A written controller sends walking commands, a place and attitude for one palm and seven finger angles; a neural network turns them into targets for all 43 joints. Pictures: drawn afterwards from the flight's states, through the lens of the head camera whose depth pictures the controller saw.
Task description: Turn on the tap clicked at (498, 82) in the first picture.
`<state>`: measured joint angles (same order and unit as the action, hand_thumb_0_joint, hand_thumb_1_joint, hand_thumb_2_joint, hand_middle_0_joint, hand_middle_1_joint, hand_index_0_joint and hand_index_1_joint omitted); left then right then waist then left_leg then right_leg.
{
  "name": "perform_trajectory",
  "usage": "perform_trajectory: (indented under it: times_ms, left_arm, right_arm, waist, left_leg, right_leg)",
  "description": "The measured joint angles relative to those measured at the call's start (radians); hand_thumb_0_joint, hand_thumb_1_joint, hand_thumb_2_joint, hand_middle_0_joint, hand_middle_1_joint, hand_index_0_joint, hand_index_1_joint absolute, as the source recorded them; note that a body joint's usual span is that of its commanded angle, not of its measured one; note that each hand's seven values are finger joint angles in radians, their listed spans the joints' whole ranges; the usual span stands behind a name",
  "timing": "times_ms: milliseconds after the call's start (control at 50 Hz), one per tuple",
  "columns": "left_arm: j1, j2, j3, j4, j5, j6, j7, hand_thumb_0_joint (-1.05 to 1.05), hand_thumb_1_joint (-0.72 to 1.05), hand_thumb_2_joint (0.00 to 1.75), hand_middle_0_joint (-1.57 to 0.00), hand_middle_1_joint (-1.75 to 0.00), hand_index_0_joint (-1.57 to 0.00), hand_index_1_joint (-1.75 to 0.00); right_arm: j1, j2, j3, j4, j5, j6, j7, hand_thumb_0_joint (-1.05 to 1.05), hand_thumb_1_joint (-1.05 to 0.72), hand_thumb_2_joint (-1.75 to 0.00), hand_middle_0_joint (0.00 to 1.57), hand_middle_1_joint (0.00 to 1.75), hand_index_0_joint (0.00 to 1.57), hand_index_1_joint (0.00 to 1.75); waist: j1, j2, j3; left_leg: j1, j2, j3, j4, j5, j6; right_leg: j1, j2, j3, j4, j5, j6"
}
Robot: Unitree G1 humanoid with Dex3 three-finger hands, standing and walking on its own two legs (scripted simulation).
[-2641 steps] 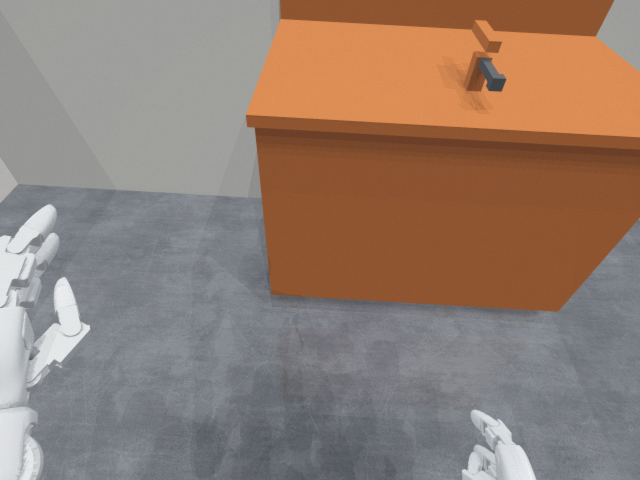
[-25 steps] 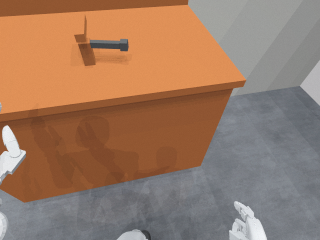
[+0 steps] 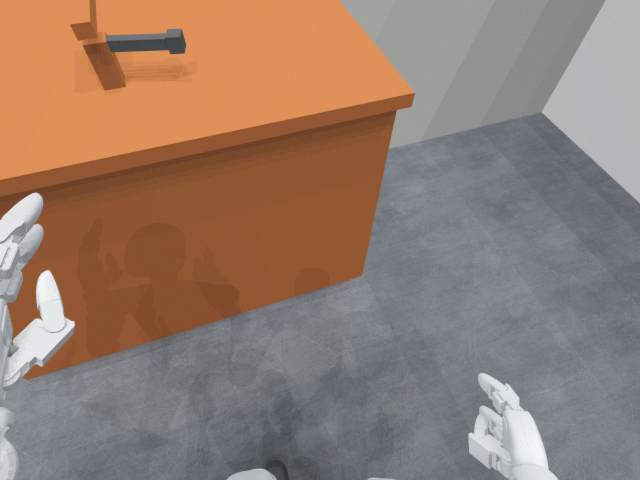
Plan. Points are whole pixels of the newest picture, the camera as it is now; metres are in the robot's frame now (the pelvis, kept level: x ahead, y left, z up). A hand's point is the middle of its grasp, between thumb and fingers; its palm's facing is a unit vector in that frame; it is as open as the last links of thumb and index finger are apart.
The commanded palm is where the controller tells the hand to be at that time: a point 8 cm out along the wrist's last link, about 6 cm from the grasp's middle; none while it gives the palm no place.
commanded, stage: stop stepping back and stand still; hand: left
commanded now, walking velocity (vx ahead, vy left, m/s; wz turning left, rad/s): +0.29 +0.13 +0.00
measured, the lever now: (175, 41) +0.75 +0.28 +0.12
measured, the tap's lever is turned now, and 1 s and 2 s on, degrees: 76 76 76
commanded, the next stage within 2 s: stand and check the lever's angle in 1.08 s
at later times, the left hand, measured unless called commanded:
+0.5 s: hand out of the picture +0.12 +0.24 +0.16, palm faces +0.48 -0.77 -0.42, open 7.4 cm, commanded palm +0.07 +0.28 +0.18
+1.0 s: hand out of the picture +0.15 +0.26 +0.16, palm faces +0.45 -0.80 -0.40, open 7.4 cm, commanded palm +0.09 +0.30 +0.18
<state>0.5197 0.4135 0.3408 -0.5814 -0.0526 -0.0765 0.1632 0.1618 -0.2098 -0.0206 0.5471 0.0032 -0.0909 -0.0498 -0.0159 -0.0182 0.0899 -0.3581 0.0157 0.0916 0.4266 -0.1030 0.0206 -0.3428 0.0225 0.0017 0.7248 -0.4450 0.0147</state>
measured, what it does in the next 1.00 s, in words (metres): steps on the spot: left foot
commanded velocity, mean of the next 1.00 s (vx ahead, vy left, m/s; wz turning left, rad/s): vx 0.10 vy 0.03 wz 0.00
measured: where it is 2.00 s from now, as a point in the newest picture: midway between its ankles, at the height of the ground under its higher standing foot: outside the picture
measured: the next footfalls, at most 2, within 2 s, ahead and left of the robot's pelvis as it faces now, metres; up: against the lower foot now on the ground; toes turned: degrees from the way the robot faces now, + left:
left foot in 0.38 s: -0.06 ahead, +0.13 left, +0.00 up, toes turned +9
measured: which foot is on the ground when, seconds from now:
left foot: down 0.00-0.06, up 0.08-0.36, down 0.38-1.00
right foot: down 0.00-1.00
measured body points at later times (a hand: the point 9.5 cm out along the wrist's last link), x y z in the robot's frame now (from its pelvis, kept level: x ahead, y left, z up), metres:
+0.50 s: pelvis -0.06 -0.01 +0.00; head -0.06 -0.04 +0.45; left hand +0.09 +0.28 +0.18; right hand +0.11 -0.25 -0.10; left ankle -0.10 +0.12 -0.74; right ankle -0.02 -0.10 -0.74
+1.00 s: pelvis -0.05 +0.01 +0.00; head -0.02 +0.00 +0.45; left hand +0.12 +0.30 +0.18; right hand +0.13 -0.21 -0.09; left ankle -0.10 +0.12 -0.74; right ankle -0.02 -0.10 -0.74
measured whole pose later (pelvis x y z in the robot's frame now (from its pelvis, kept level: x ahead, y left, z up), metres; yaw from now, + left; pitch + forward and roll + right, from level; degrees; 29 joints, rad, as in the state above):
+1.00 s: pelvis -0.05 +0.01 +0.00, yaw +4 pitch -1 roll +0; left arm 0.48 0.34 0.33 -0.50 -0.06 -0.13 0.17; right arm 0.20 -0.20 0.01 0.58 0.00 -0.10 -0.05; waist 0.00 0.03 0.07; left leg -0.17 0.05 0.08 0.51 -0.33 -0.01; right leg -0.26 -0.02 -0.08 0.50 -0.22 -0.01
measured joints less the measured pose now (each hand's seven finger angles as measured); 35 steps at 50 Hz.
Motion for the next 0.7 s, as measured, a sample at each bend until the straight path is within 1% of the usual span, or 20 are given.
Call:
perform_trajectory:
  times_ms: [40, 60, 80, 100, 140, 180, 220, 280, 320, 360, 380, 400, 420, 440, 460, 500, 580, 600, 640, 700]
  left_arm:
    - [0.036, 0.007, 0.000, -0.022, -0.003, 0.001, 0.007, 0.02, 0.89, 0.89, -0.21, -0.30, -0.21, -0.30]
    - [0.044, 0.005, 0.000, -0.025, -0.001, -0.004, 0.009, 0.02, 0.89, 0.89, -0.21, -0.30, -0.21, -0.30]
    - [0.047, -0.002, -0.003, -0.025, 0.001, -0.008, 0.010, 0.02, 0.89, 0.89, -0.21, -0.30, -0.21, -0.30]
    - [0.046, -0.011, -0.007, -0.023, 0.002, -0.010, 0.009, 0.02, 0.89, 0.89, -0.21, -0.30, -0.21, -0.30]
    - [0.044, -0.029, -0.005, -0.006, 0.001, -0.020, 0.006, 0.02, 0.89, 0.89, -0.21, -0.30, -0.21, -0.30]
    - [0.029, -0.043, 0.000, 0.036, 0.001, -0.035, 0.006, 0.02, 0.89, 0.89, -0.21, -0.30, -0.21, -0.30]
    - [-0.001, -0.054, 0.000, 0.094, 0.001, -0.045, 0.008, 0.02, 0.89, 0.89, -0.21, -0.30, -0.21, -0.30]
    - [-0.038, -0.073, -0.011, 0.159, 0.001, -0.041, 0.012, 0.02, 0.89, 0.89, -0.21, -0.30, -0.21, -0.30]
    - [-0.046, -0.085, -0.023, 0.169, -0.002, -0.035, 0.015, 0.02, 0.89, 0.89, -0.21, -0.30, -0.21, -0.30]
    - [-0.043, -0.092, -0.034, 0.149, -0.004, -0.033, 0.016, 0.02, 0.89, 0.89, -0.21, -0.30, -0.21, -0.30]
    - [-0.041, -0.090, -0.038, 0.132, -0.005, -0.036, 0.016, 0.02, 0.89, 0.89, -0.21, -0.30, -0.21, -0.30]
    - [-0.041, -0.083, -0.038, 0.122, -0.006, -0.038, 0.015, 0.02, 0.89, 0.89, -0.21, -0.30, -0.21, -0.30]
    - [-0.036, -0.076, -0.036, 0.117, -0.007, -0.041, 0.014, 0.02, 0.89, 0.89, -0.21, -0.30, -0.21, -0.30]
    - [-0.027, -0.071, -0.032, 0.116, -0.006, -0.043, 0.014, 0.02, 0.89, 0.89, -0.21, -0.30, -0.21, -0.30]
    - [-0.020, -0.068, -0.028, 0.116, -0.004, -0.043, 0.014, 0.02, 0.89, 0.89, -0.21, -0.30, -0.21, -0.30]
    - [-0.022, -0.067, -0.021, 0.125, 0.001, -0.040, 0.016, 0.02, 0.89, 0.89, -0.21, -0.30, -0.21, -0.30]
    - [-0.062, -0.078, -0.013, 0.141, 0.003, -0.035, 0.017, 0.02, 0.89, 0.89, -0.21, -0.30, -0.21, -0.30]
    - [-0.072, -0.084, -0.014, 0.142, 0.003, -0.032, 0.017, 0.02, 0.89, 0.89, -0.21, -0.30, -0.21, -0.30]
    - [-0.088, -0.098, -0.021, 0.143, 0.001, -0.027, 0.018, 0.02, 0.89, 0.89, -0.21, -0.30, -0.21, -0.30]
    - [-0.100, -0.106, -0.029, 0.144, 0.003, -0.021, 0.019, 0.02, 0.89, 0.89, -0.21, -0.30, -0.20, -0.30]
  right_arm:
    - [0.024, 0.002, 0.006, -0.009, -0.001, -0.003, -0.007, 0.01, -0.90, -0.90, 0.20, 0.30, 0.20, 0.30]
    - [0.028, 0.000, 0.007, -0.006, -0.002, 0.001, -0.009, 0.01, -0.90, -0.90, 0.20, 0.30, 0.20, 0.30]
    - [0.030, -0.004, 0.006, 0.005, -0.003, 0.007, -0.011, 0.01, -0.90, -0.90, 0.20, 0.30, 0.20, 0.30]
    - [0.035, -0.008, 0.004, 0.023, -0.003, 0.012, -0.010, 0.01, -0.90, -0.90, 0.20, 0.30, 0.20, 0.30]
    - [0.052, -0.012, 0.003, 0.056, -0.001, 0.019, -0.008, 0.01, -0.90, -0.90, 0.20, 0.30, 0.20, 0.30]
    - [0.078, -0.014, 0.002, 0.077, 0.001, 0.022, -0.008, 0.02, -0.90, -0.90, 0.20, 0.30, 0.20, 0.30]
    - [0.102, -0.018, -0.001, 0.089, 0.004, 0.022, -0.010, 0.02, -0.90, -0.90, 0.20, 0.30, 0.20, 0.30]
    - [0.122, -0.032, -0.007, 0.097, 0.003, 0.018, -0.012, 0.02, -0.90, -0.90, 0.20, 0.30, 0.20, 0.30]
    - [0.124, -0.043, -0.012, 0.096, 0.003, 0.014, -0.012, 0.02, -0.90, -0.90, 0.20, 0.30, 0.20, 0.30]
    - [0.123, -0.059, -0.018, 0.079, 0.002, 0.008, -0.012, 0.02, -0.90, -0.90, 0.20, 0.30, 0.20, 0.30]
    - [0.118, -0.067, -0.022, 0.070, 0.002, 0.004, -0.012, 0.02, -0.90, -0.90, 0.20, 0.30, 0.20, 0.30]
    - [0.106, -0.062, -0.026, 0.070, 0.004, 0.004, -0.012, 0.02, -0.90, -0.90, 0.20, 0.30, 0.20, 0.30]
    - [0.097, -0.056, -0.026, 0.069, 0.007, 0.005, -0.013, 0.02, -0.90, -0.90, 0.20, 0.30, 0.20, 0.30]
    - [0.090, -0.050, -0.022, 0.067, 0.008, 0.005, -0.015, 0.02, -0.90, -0.90, 0.20, 0.30, 0.20, 0.30]
    - [0.086, -0.045, -0.018, 0.063, 0.008, 0.003, -0.016, 0.02, -0.91, -0.90, 0.20, 0.30, 0.20, 0.30]
    - [0.081, -0.035, -0.008, 0.058, 0.006, -0.005, -0.019, 0.02, -0.91, -0.90, 0.20, 0.30, 0.20, 0.30]
    - [0.068, -0.014, 0.012, 0.063, 0.002, -0.016, -0.017, 0.02, -0.90, -0.90, 0.20, 0.30, 0.20, 0.30]
    - [0.065, -0.009, 0.018, 0.065, 0.001, -0.017, -0.015, 0.02, -0.90, -0.90, 0.20, 0.30, 0.20, 0.30]
    - [0.061, -0.002, 0.028, 0.065, -0.002, -0.019, -0.014, 0.02, -0.90, -0.90, 0.20, 0.30, 0.20, 0.30]
    - [0.060, 0.011, 0.042, 0.059, -0.004, -0.021, -0.012, 0.02, -0.90, -0.90, 0.20, 0.30, 0.20, 0.30]
  waist:
    - [-0.007, 0.001, -0.009]
    - [-0.007, 0.010, -0.007]
    - [-0.005, 0.023, -0.005]
    - [0.004, 0.028, -0.009]
    - [0.016, 0.029, -0.025]
    - [0.014, 0.025, -0.050]
    - [0.006, 0.022, -0.071]
    - [-0.002, 0.023, -0.091]
    - [-0.007, 0.027, -0.095]
    - [-0.013, 0.050, -0.093]
    - [-0.017, 0.066, -0.089]
    - [-0.014, 0.060, -0.076]
    - [-0.008, 0.054, -0.069]
    - [-0.004, 0.052, -0.069]
    - [-0.002, 0.054, -0.070]
    - [0.006, 0.062, -0.071]
    - [0.027, 0.060, -0.069]
    - [0.031, 0.057, -0.068]
    - [0.034, 0.049, -0.065]
    - [0.030, 0.045, -0.062]
  left_leg:
    - [-0.026, -0.003, -0.012, 0.030, -0.004, -0.010]
    - [-0.050, 0.002, -0.022, 0.078, -0.065, -0.015]
    - [-0.081, 0.001, -0.044, 0.156, -0.148, -0.023]
    - [-0.111, -0.007, -0.063, 0.257, -0.201, -0.029]
    - [-0.145, -0.020, -0.078, 0.425, -0.229, -0.038]
    - [-0.134, -0.020, -0.067, 0.485, -0.221, -0.040]
    - [-0.085, -0.011, -0.047, 0.445, -0.233, -0.035]
    - [0.024, 0.001, -0.021, 0.297, -0.276, -0.016]
    - [0.103, 0.005, -0.009, 0.181, -0.279, -0.003]
    - [0.174, 0.019, -0.018, 0.073, -0.255, 0.016]
    - [0.191, 0.032, -0.033, 0.040, -0.212, 0.016]
    - [0.189, 0.032, -0.034, 0.050, -0.186, -0.008]
    - [0.188, 0.031, -0.029, 0.067, -0.186, -0.029]
    - [0.187, 0.033, -0.024, 0.080, -0.195, -0.043]
    - [0.184, 0.035, -0.023, 0.091, -0.204, -0.049]
    - [0.174, 0.042, -0.024, 0.112, -0.219, -0.046]
    - [0.156, 0.043, -0.027, 0.145, -0.238, -0.022]
    - [0.158, 0.042, -0.026, 0.145, -0.236, -0.022]
    - [0.167, 0.038, -0.021, 0.137, -0.230, -0.035]
    - [0.175, 0.034, -0.018, 0.129, -0.231, -0.037]
  right_leg:
    - [0.051, -0.019, -0.023, -0.120, 0.044, -0.016]
    - [0.057, -0.017, -0.037, -0.151, 0.118, -0.036]
    - [0.054, -0.012, -0.048, -0.152, 0.149, -0.054]
    - [0.053, -0.010, -0.050, -0.156, 0.160, -0.066]
    - [0.061, -0.014, -0.047, -0.185, 0.174, -0.075]
    - [0.072, -0.026, -0.050, -0.217, 0.192, -0.075]
    - [0.080, -0.042, -0.060, -0.237, 0.205, -0.075]
    - [0.081, -0.059, -0.073, -0.240, 0.212, -0.073]
    - [0.078, -0.065, -0.082, -0.231, 0.211, -0.069]
    - [0.065, -0.054, -0.099, -0.205, 0.203, -0.064]
    - [0.054, -0.044, -0.111, -0.184, 0.196, -0.062]
    - [0.049, -0.047, -0.110, -0.164, 0.189, -0.060]
    - [0.049, -0.049, -0.104, -0.154, 0.186, -0.057]
    - [0.051, -0.048, -0.099, -0.152, 0.188, -0.055]
    - [0.052, -0.046, -0.097, -0.154, 0.190, -0.053]
    - [0.054, -0.040, -0.099, -0.159, 0.196, -0.054]
    - [0.049, -0.036, -0.098, -0.157, 0.200, -0.056]
    - [0.050, -0.037, -0.097, -0.156, 0.200, -0.054]
    - [0.054, -0.042, -0.091, -0.154, 0.199, -0.049]
    - [0.060, -0.045, -0.088, -0.160, 0.199, -0.039]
